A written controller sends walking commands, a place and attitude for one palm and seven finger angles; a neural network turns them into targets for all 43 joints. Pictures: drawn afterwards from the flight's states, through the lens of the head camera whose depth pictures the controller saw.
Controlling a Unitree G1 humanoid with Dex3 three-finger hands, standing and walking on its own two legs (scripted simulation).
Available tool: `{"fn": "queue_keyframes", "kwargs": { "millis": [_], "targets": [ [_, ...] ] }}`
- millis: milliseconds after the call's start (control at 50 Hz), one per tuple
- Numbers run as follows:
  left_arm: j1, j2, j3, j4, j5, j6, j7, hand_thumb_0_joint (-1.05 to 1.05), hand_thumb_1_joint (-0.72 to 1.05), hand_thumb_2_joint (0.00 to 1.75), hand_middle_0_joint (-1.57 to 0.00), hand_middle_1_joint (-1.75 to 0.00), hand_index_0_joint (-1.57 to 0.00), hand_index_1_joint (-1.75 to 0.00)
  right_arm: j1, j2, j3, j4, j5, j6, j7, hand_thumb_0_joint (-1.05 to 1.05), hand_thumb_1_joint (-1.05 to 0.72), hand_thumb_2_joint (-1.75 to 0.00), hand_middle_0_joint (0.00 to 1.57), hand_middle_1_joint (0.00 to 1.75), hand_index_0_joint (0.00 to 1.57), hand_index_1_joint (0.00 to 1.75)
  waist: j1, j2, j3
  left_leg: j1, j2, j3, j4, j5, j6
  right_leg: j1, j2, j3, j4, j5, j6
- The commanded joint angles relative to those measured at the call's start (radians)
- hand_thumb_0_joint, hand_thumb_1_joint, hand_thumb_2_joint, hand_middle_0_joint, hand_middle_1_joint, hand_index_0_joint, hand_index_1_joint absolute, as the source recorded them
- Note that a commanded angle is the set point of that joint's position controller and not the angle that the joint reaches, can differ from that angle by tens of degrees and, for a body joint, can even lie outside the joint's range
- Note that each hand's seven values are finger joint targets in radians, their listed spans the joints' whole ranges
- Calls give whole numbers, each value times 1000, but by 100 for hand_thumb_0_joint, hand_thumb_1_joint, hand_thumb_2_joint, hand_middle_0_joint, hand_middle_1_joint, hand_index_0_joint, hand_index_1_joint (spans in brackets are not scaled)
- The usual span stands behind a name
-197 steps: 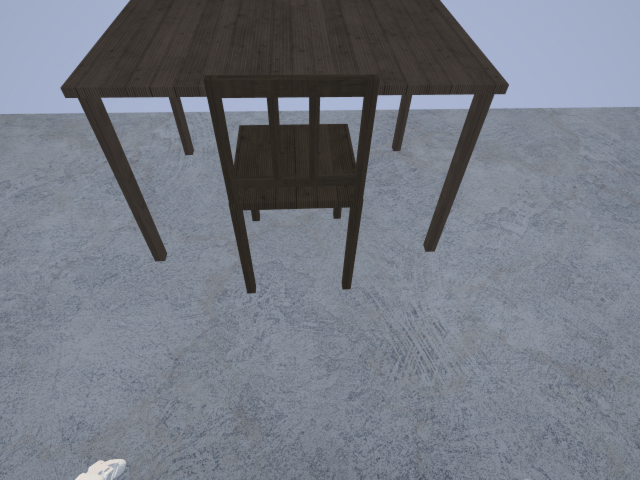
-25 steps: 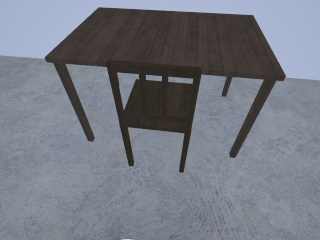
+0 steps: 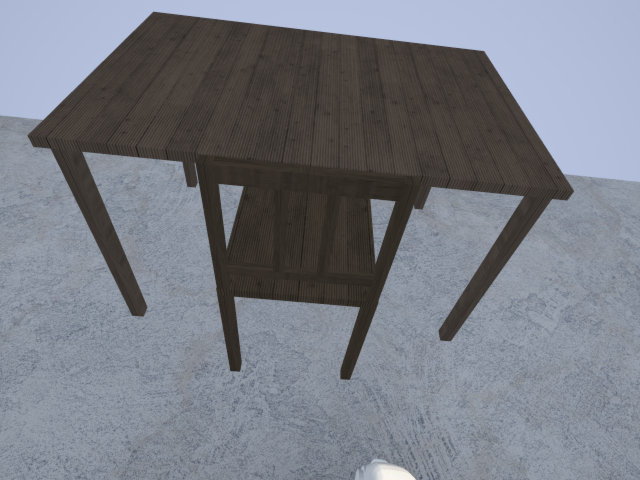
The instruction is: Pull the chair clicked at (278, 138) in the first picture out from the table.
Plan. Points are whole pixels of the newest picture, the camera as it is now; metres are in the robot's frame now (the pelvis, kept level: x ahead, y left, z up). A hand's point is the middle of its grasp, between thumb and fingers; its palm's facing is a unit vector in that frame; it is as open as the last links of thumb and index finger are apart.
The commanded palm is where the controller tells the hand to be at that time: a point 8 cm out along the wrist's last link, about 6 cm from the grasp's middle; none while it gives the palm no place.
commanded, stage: take the last steps up to it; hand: left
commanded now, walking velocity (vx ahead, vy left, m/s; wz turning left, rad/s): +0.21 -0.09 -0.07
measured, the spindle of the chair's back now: (280, 231) +0.59 +0.11 -0.11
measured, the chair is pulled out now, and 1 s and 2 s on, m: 0.00 0.00 0.00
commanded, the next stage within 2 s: come to a stop and stand still in 0.14 s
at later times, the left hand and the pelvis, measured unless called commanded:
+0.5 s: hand (215, 460) +0.19 +0.15 -0.18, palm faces +0.02 -0.97 -0.24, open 7.2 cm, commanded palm none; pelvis +0.11 -0.03 -0.01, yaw -1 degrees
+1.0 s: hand out of the picture +0.14 +0.24 -0.18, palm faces -0.02 -0.97 -0.25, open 7.3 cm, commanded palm none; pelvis +0.10 +0.05 -0.02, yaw -3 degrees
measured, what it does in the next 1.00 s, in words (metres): walks ahead: right foot, then left foot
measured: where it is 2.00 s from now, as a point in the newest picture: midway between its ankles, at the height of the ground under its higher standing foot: outside the picture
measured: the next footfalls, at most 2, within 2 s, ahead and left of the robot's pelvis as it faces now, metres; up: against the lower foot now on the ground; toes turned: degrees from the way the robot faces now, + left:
right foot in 0.24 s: +0.22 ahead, -0.10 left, +0.00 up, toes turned -6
left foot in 0.68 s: +0.13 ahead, +0.12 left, +0.00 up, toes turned -1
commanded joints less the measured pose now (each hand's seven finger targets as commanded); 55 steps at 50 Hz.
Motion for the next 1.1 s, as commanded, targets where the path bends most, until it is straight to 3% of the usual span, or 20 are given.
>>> {"fn": "queue_keyframes", "kwargs": {
  "millis": [0, 80, 160, 180, 200, 220, 240, 280, 340, 400, 540, 620, 640, 660, 700, 720, 780, 820, 900, 1080],
  "targets": [
    [-60, -12, -20, -61, 1, -4, -13, 0, 90, 90, -20, -30, -20, -30, 140, -111, -11, 4, -13, -15, -14, 0, -90, -90, 20, 30, 20, 30, -33, 184, 154, 32, 288, -144, -42, 739, 61, -118, 0, -24, -132, 3, -18],
    [-132, -16, -28, -92, -6, -10, -7, 0, 90, 90, -20, -30, -20, -30, 169, -130, -15, 23, -19, -2, -15, 0, -90, -90, 20, 30, 20, 30, -44, 146, 148, 30, 304, -115, 30, 880, 50, 21, 33, -54, -318, -36, -54],
    [66, 16, -15, -36, -4, -25, 5, 0, 90, 90, -20, -30, -20, -30, 128, -144, -21, 25, -7, 10, -15, 0, -90, -90, 20, 30, 20, 30, 46, 155, 31, -21, 283, -84, 265, 968, 24, 347, 101, -92, -460, 27, -92],
    [174, 49, -4, -3, -1, -35, 8, 0, 90, 90, -20, -30, -20, -30, 108, -139, -22, 19, 3, 10, -12, 0, -90, -90, 20, 30, 20, 30, 96, 124, -24, -128, 250, -63, 428, 832, 2, 539, 71, -52, -523, 133, -111],
    [268, 122, 14, 24, 1, -49, 17, 0, 90, 90, -20, -30, -20, -30, 140, -101, -22, 6, 15, 8, -4, 0, -90, -90, 20, 30, 20, 30, 115, -40, -132, -345, 144, -19, 710, 437, -36, 761, -141, 219, -520, 390, -218],
    [304, 167, 21, 26, -18, -48, 18, 0, 90, 90, -20, -30, -20, -30, 173, -79, -21, -5, 22, 10, -8, 0, -90, -90, 20, 30, 20, 30, 84, -100, -221, -456, 24, -35, 1011, -321, -64, 824, -353, 478, -622, 666, -348],
    [234, 158, 12, -7, -28, -38, 30, 0, 90, 90, -20, -30, -20, -30, 127, -95, -24, -20, 21, 24, -14, 0, -90, -90, 20, 30, 20, 30, 73, 29, -144, -448, 61, -150, 1058, -326, -42, 671, -355, 431, -675, 687, -370],
    [60, 87, -11, -37, -23, -34, 40, 0, 90, 90, -20, -30, -20, -30, 76, -38, -16, -7, 12, 51, -7, 0, -90, -90, 20, 30, 20, 30, 4, 69, 7, -396, 117, -175, 996, -228, -67, 373, -282, 302, -729, 594, -298],
    [-47, 44, -29, -63, -10, -31, 56, 0, 90, 90, -20, -30, -20, -30, 128, 9, -10, 16, 15, 95, -7, 0, -90, -90, 20, 30, 20, 30, -76, 122, 14, -257, 120, -171, 767, -176, -86, 174, -201, 118, -746, 553, -224],
    [-1, 63, -15, -65, -4, -13, 53, 0, 90, 90, -20, -30, -20, -30, 77, -9, -22, -8, 11, 117, 1, 0, -90, -90, 20, 30, 20, 30, -37, 41, 13, -297, 93, -149, 699, -145, -92, 182, -197, 154, -776, 310, -219],
    [34, 98, 4, -69, 4, 11, 50, 0, 90, 90, -20, -30, -20, -30, -59, -56, -37, -77, 7, 115, 7, 0, -90, -90, 20, 30, 20, 30, 11, -86, -33, -332, 72, -157, 534, -174, -103, 318, -202, 216, -752, 234, -224],
    [31, 104, 6, -62, -4, 15, 48, 0, 90, 90, -20, -30, -20, -30, -23, -62, -27, -67, 7, 93, 7, 0, -90, -90, 20, 30, 20, 30, -11, -60, -69, -174, 53, -139, 195, -9, -95, 331, -147, 195, -703, 77, -149],
    [-24, 203, -46, -150, -7, 3, 62, 0, 90, 90, -20, -30, -20, -30, -79, -207, -45, -166, -23, 106, 16, 0, -90, -90, 20, 30, 20, 30, -73, 135, 32, -251, 39, -219, 154, 69, -53, 326, -60, 186, -546, -23, -91],
    [5, 169, -33, -178, -6, 21, 61, 0, 90, 90, -20, -30, -20, -30, -137, -160, -78, -192, -22, 97, 21, 0, -90, -90, 20, 30, 20, 30, -16, 96, -65, -298, 88, -187, 231, -145, -52, 245, -72, 138, -578, -319, -62],
    [4, 145, -29, -204, -1, 7, 63, 0, 90, 90, -20, -30, -20, -30, -133, -165, -62, -224, -27, 96, 19, 0, -90, -90, 20, 30, 20, 30, -24, 32, -85, -359, 57, -188, 250, -135, -46, 319, -109, 251, -658, -328, -88],
    [17, 149, -34, -198, 2, 16, 62, 0, 90, 90, -20, -30, -20, -30, -145, -153, -64, -216, -15, 90, 24, 0, -90, -90, 20, 30, 20, 30, -28, 147, -91, -317, 49, -200, 248, -132, -43, 252, -125, 235, -636, -341, -96],
    [54, 91, -49, -195, 4, 24, 54, 0, 90, 90, -20, -30, -20, -30, -164, -182, -54, -248, -13, 79, 21, 0, -90, -90, 20, 30, 20, 30, -23, 290, 14, -420, 176, -345, 39, -266, 2, 230, 34, 5, -438, -165, -24],
    [105, 59, -56, -176, 7, 23, 46, 0, 90, 90, -20, -30, -20, -30, -216, -205, -54, -275, -7, 76, 16, 0, -90, -90, 20, 30, 20, 30, 14, 231, 86, -519, 207, -370, -8, -233, 20, 285, 48, -8, -380, -100, -14],
    [126, 60, -54, -160, 3, 17, 38, 0, 90, 90, -20, -30, -20, -30, -178, -201, -40, -266, -4, 70, 16, 0, -90, -90, 20, 30, 20, 30, 12, 102, 114, -490, 186, -343, -7, -186, 9, 312, 30, 19, -449, -57, -13],
    [132, 57, -55, -132, -6, -1, 43, 0, 90, 90, -20, -30, -20, -30, -111, -187, -29, -197, -3, 57, 16, 0, -90, -90, 20, 30, 20, 30, -6, 79, 88, -352, 145, -309, -5, -47, -17, 331, -5, 65, -532, 42, -21]
  ]
}}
